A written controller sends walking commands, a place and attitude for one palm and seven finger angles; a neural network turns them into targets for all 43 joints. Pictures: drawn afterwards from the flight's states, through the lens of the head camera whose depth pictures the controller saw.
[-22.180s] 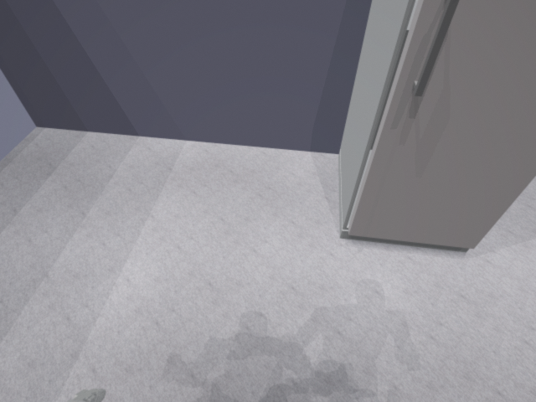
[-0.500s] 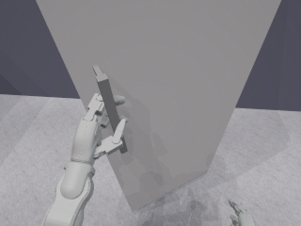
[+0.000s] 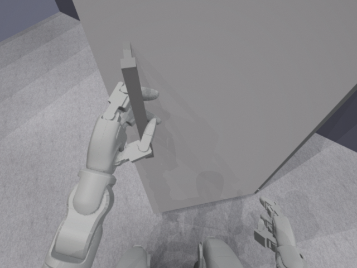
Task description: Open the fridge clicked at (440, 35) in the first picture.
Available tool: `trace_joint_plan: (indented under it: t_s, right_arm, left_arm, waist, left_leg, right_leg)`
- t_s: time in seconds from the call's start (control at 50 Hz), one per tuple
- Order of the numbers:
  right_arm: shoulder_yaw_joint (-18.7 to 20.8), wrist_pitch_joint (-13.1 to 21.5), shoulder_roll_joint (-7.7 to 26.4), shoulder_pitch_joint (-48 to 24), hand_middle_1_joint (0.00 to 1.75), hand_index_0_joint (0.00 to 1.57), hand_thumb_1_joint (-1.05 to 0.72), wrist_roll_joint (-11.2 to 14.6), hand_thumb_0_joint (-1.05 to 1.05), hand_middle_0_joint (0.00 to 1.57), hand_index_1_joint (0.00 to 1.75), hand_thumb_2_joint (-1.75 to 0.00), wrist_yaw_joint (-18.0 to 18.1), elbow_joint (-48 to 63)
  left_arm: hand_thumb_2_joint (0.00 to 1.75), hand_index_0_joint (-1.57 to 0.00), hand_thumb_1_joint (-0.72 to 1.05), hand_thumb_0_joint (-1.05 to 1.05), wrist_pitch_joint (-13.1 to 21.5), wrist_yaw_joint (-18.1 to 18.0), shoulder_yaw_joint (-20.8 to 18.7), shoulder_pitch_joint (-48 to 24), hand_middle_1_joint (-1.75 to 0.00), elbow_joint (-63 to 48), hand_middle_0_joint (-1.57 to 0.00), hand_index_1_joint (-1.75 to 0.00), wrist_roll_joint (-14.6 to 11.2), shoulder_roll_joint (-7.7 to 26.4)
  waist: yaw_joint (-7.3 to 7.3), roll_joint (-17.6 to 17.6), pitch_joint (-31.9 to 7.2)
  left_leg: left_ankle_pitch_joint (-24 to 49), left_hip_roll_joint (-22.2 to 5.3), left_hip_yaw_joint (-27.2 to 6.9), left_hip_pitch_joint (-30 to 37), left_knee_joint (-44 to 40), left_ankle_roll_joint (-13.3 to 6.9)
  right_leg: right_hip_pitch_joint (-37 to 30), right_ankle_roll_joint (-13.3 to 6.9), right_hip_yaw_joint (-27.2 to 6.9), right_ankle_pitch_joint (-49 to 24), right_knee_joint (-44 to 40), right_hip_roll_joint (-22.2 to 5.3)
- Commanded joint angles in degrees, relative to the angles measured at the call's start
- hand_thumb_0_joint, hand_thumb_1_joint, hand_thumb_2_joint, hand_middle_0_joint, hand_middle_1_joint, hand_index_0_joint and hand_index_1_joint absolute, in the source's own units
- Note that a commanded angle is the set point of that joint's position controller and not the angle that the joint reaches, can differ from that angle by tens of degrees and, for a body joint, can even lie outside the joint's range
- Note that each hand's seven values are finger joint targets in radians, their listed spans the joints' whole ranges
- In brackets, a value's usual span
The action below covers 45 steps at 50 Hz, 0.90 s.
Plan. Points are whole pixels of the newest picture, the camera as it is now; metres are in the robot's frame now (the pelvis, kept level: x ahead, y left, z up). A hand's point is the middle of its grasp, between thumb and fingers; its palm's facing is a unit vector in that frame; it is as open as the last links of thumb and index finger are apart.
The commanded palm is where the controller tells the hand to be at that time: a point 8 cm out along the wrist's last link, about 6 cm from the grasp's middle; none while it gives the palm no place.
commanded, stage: walk backward, drawing the door open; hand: left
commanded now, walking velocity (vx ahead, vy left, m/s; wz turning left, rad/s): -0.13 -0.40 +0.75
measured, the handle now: (140, 112) +0.35 +0.08 +0.17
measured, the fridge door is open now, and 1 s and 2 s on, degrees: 46 83 81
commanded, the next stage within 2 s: stop walking and hold the door back in 0.84 s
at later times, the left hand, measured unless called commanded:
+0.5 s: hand (199, 219) +0.18 -0.02 +0.17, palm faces +0.31 -0.94 -0.15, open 6.4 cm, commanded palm +0.13 +0.02 +0.17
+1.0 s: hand out of the picture +0.08 -0.14 +0.17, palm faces +0.76 -0.62 -0.20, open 6.3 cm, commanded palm +0.03 -0.10 +0.16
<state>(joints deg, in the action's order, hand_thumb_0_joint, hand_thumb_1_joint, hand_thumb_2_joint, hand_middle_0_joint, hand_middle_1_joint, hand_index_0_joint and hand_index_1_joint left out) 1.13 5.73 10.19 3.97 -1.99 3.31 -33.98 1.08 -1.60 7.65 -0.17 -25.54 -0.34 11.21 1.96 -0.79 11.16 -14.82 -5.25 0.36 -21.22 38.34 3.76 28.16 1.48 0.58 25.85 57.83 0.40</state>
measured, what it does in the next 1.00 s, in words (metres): steps to the right, turning left: right foot, then left foot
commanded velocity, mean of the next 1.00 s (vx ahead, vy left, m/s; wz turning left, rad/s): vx -0.11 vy -0.31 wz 0.69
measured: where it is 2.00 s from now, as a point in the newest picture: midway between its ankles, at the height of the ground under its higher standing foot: outside the picture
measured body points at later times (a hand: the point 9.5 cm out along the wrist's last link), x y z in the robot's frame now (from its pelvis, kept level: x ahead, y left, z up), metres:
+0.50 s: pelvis -0.06 -0.22 +0.02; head +0.00 -0.19 +0.46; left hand +0.15 +0.03 +0.18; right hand +0.20 -0.34 -0.09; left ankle -0.08 -0.04 -0.71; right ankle +0.05 -0.34 -0.69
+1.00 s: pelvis -0.02 -0.43 +0.01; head +0.02 -0.41 +0.46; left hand +0.03 -0.11 +0.18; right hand +0.27 -0.48 -0.09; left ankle -0.10 -0.31 -0.64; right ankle +0.09 -0.49 -0.71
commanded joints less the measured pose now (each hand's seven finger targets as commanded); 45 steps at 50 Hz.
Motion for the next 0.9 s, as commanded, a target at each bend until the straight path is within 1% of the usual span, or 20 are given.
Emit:
trace_joint_plan:
  t_s: [0.0,0.04,0.06,0.12,0.24,0.26,0.3,0.32,0.4,0.46,0.52,0.58,0.64,0.66,0.68,0.7,0.74,0.82,0.84,0.88]
  right_arm:
    - [2.7,2.5,7.7,-5.4,0.30,0.20,-0.90,2.2,0.00,0.20,0.30,-0.90,-1.1,8.3]
    - [1.8,1.6,3.2,-4.3,0.30,0.20,-0.90,3.6,0.00,0.20,0.30,-0.90,-1.1,9.3]
    - [1.3,2.0,2.4,-5.4,0.30,0.20,-0.90,2.9,0.00,0.20,0.30,-0.90,-0.4,9.3]
    - [1.7,1.9,3.1,-6.0,0.30,0.20,-0.90,1.8,0.00,0.20,0.30,-0.90,0.6,8.4]
    - [0.5,1.2,3.9,-1.6,0.30,0.20,-0.90,1.2,0.00,0.20,0.30,-0.90,1.2,9.5]
    - [0.8,1.3,4.5,0.0,0.30,0.20,-0.90,1.2,0.00,0.20,0.30,-0.90,1.1,9.7]
    - [2.8,0.7,9.9,-1.1,0.30,0.20,-0.90,0.5,0.00,0.20,0.30,-0.90,0.9,12.1]
    - [1.6,0.4,8.4,-2.0,0.30,0.20,-0.90,-0.3,0.00,0.20,0.30,-0.90,0.4,11.1]
    - [2.8,1.0,9.0,-4.6,0.30,0.20,-0.90,1.0,0.00,0.20,0.30,-0.90,-0.7,7.9]
    - [2.6,1.3,7.6,-4.7,0.30,0.20,-0.90,3.0,0.00,0.20,0.30,-0.90,-1.1,8.4]
    - [1.2,1.0,3.2,-4.3,0.30,0.20,-0.90,3.8,0.00,0.20,0.30,-0.90,-0.9,8.8]
    - [2.2,0.8,4.4,-4.7,0.30,0.20,-0.90,2.9,0.00,0.20,0.30,-0.90,0.8,7.3]
    - [0.9,0.7,4.3,-2.3,0.30,0.20,-0.90,2.1,0.00,0.20,0.30,-0.90,1.7,7.5]
    - [1.6,0.6,6.3,-1.4,0.30,0.20,-0.90,1.5,0.00,0.20,0.30,-0.90,1.9,8.0]
    - [2.0,0.9,8.7,-2.8,0.30,0.20,-0.90,0.5,0.00,0.20,0.30,-0.90,1.6,8.9]
    - [2.4,-0.4,9.3,-2.2,0.30,0.20,-0.90,0.4,0.00,0.20,0.30,-0.90,1.4,9.0]
    - [2.8,-0.2,8.9,-6.9,0.30,0.20,-0.90,0.8,0.00,0.20,0.30,-0.90,0.3,8.7]
    - [2.3,0.3,7.5,-4.1,0.30,0.20,-0.90,1.8,0.00,0.20,0.30,-0.90,0.2,7.8]
    - [2.3,0.5,6.1,-2.8,0.30,0.20,-0.90,2.1,0.00,0.20,0.30,-0.90,0.2,7.8]
    - [1.8,1.4,3.5,-3.2,0.30,0.20,-0.90,2.0,0.00,0.20,0.30,-0.90,0.8,7.5]
  left_arm:
    - [0.90,-0.45,0.90,0.00,5.7,-1.0,-2.6,-11.3,-1.40,-18.8,-0.45,-1.40,-1.2,-1.0]
    - [0.90,-0.45,0.90,0.00,5.1,-2.1,-3.4,-13.2,-1.40,-21.4,-0.45,-1.40,-0.9,2.4]
    - [0.90,-0.45,0.90,0.00,4.8,-3.2,-7.0,-14.3,-1.40,-22.1,-0.45,-1.40,-0.7,5.5]
    - [0.90,-0.45,0.90,0.00,4.3,-1.9,-4.4,-12.0,-1.40,-22.3,-0.45,-1.40,-1.0,2.7]
    - [0.90,-0.45,0.90,0.00,5.2,-2.0,-2.2,-12.0,-1.40,-19.9,-0.45,-1.40,-1.1,0.5]
    - [0.90,-0.45,0.90,0.00,5.5,-1.9,-1.3,-13.2,-1.40,-20.2,-0.45,-1.40,-1.1,0.4]
    - [0.90,-0.45,0.90,0.00,6.2,-1.6,0.2,-13.3,-1.40,-17.6,-0.45,-1.40,-0.2,-0.7]
    - [0.90,-0.45,0.90,0.00,7.4,-1.0,-1.4,-13.0,-1.40,-16.5,-0.45,-1.40,1.1,0.1]
    - [0.90,-0.45,0.90,0.00,6.3,-0.4,-4.2,-11.5,-1.40,-17.8,-0.45,-1.40,0.1,1.2]
    - [0.90,-0.45,0.90,0.00,5.9,-1.4,-4.7,-10.5,-1.40,-16.6,-0.45,-1.40,-1.2,0.8]
    - [0.90,-0.45,0.90,0.00,5.3,-3.0,-7.9,-11.1,-1.40,-19.9,-0.45,-1.40,-1.3,6.1]
    - [0.90,-0.45,0.90,0.00,4.4,-3.0,-12.0,-7.3,-1.40,-21.7,-0.45,-1.40,-2.2,8.2]
    - [0.90,-0.45,0.90,0.00,4.5,-2.5,-9.7,-7.2,-1.40,-21.4,-0.45,-1.40,-3.4,5.1]
    - [0.90,-0.45,0.90,0.00,4.6,-2.1,-9.3,-7.0,-1.40,-21.7,-0.45,-1.40,-3.6,4.9]
    - [0.90,-0.45,0.90,0.00,5.2,-1.4,-8.2,-6.9,-1.40,-21.7,-0.45,-1.40,-3.5,3.7]
    - [0.90,-0.45,0.90,0.00,6.0,-1.8,-10.2,-6.7,-1.40,-17.3,-0.45,-1.40,-1.0,6.0]
    - [0.90,-0.45,0.90,0.00,7.4,-1.2,-12.5,-9.9,-1.40,-25.7,-0.45,-1.40,-1.6,7.9]
    - [0.90,-0.45,0.90,0.00,5.2,-2.9,-12.7,-1.8,-1.40,-20.6,-0.45,-1.40,-3.2,5.6]
    - [0.90,-0.45,0.90,0.00,5.1,-3.3,-13.0,-2.7,-1.40,-21.5,-0.45,-1.40,-2.9,6.6]
    - [0.90,-0.45,0.90,0.00,5.2,-5.1,-18.7,-4.7,-1.40,-23.4,-0.45,-1.40,-2.1,13.1]
  waist:
    - [-2.63,10.8,-22.6]
    - [-2.20,-13.7,-26.0]
    - [-3.27,-17.2,-24.6]
    - [-2.47,-10.0,-21.5]
    - [-0.65,-8.5,-25.0]
    - [0.74,-5.6,-25.4]
    - [0.45,16.5,-23.5]
    - [-0.17,10.5,-22.4]
    - [-2.21,11.8,-20.4]
    - [-2.52,12.0,-23.7]
    - [-1.69,-12.2,-24.3]
    - [-2.32,-14.6,-22.5]
    - [0.77,-6.4,-21.2]
    - [1.78,2.4,-21.0]
    - [0.44,19.0,-20.1]
    - [0.17,14.9,-19.8]
    - [-0.93,16.9,-16.5]
    - [-3.73,15.6,-21.5]
    - [-3.43,7.2,-24.1]
    - [-3.60,-14.4,-21.8]
  left_leg:
    - [1.3,-9.9,-8.6,-1.5,-12.2,-6.8]
    - [-14.0,4.7,5.3,-2.9,10.6,-1.7]
    - [-19.1,5.3,4.6,-6.3,24.2,-1.4]
    - [-21.3,1.9,3.9,-9.0,33.4,-1.6]
    - [-11.2,1.5,7.9,4.9,-1.6,-2.9]
    - [-4.5,-2.0,4.7,13.5,-9.0,-4.5]
    - [33.6,-28.9,-34.7,30.2,-19.7,-16.6]
    - [33.6,-30.4,-37.4,26.4,-20.1,-18.4]
    - [24.5,-18.2,-13.6,13.5,-14.9,-10.7]
    - [8.9,-11.3,-8.9,7.0,-13.8,-7.2]
    - [-12.0,3.1,4.9,-0.7,8.3,-1.8]
    - [-19.2,1.8,4.8,-5.0,25.0,-1.8]
    - [-10.2,1.3,5.1,6.1,1.4,-2.4]
    - [1.7,-6.1,-7.2,14.9,-9.7,-6.2]
    - [14.2,-23.9,-38.1,17.3,-23.0,-13.1]
    - [6.8,-28.6,-47.3,14.2,-27.6,-16.5]
    - [-15.2,-20.9,-33.0,1.7,-26.4,-14.6]
    - [-13.4,-7.6,-10.4,-6.4,-17.9,-5.5]
    - [-14.4,-1.7,-4.8,-3.0,-8.2,-3.3]
    - [-18.8,5.6,4.0,-10.3,27.0,0.3]
  right_leg:
    - [-23.9,0.2,-1.0,-7.6,-24.3,-1.5]
    - [-24.3,-5.8,-6.5,-7.7,-40.8,-11.7]
    - [-20.0,-11.1,-11.5,-14.9,-40.8,-18.6]
    - [-21.8,-14.4,-5.3,-31.2,-33.3,-18.5]
    - [-22.0,-10.1,3.5,-34.0,-27.3,-14.5]
    - [-14.6,-7.6,4.4,-28.9,-21.9,-13.6]
    - [11.0,1.5,1.1,2.2,-0.1,-4.4]
    - [10.0,1.6,-6.4,1.1,6.2,-4.5]
    - [-3.1,0.9,-6.4,-5.6,-5.0,-4.9]
    - [-21.1,1.2,1.1,-8.4,-27.0,-0.9]
    - [-22.8,-5.5,-2.5,-18.5,-38.3,-12.7]
    - [-16.8,-11.9,-2.7,-21.5,-35.0,-18.6]
    - [-10.9,-8.6,5.6,-27.7,-19.6,-13.8]
    - [1.7,-4.5,7.0,-16.0,-8.5,-9.1]
    - [9.9,0.9,2.7,5.7,5.2,-1.0]
    - [7.0,1.9,-5.9,3.5,13.1,-2.5]
    - [0.6,1.7,-9.3,-2.0,9.8,-3.3]
    - [-27.0,-0.9,1.5,-1.0,-24.9,1.6]
    - [-26.6,-2.6,0.5,-2.4,-35.4,-1.3]
    - [-18.6,-13.3,-16.2,-6.6,-43.6,-20.4]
